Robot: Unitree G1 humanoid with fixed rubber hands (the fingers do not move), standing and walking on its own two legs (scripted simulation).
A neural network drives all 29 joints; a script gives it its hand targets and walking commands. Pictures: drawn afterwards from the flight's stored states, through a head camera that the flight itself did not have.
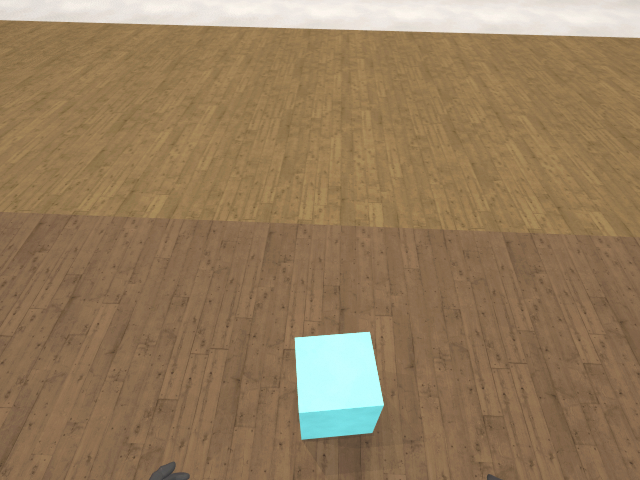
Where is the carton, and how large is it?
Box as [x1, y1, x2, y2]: [295, 332, 383, 439]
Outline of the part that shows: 369,332 295,338 301,439 372,432 383,403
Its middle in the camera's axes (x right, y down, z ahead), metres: +0.05 +0.41 +1.11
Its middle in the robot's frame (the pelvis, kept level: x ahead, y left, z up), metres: +0.47 -0.03 -0.64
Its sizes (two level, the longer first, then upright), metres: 0.210 0.200 0.250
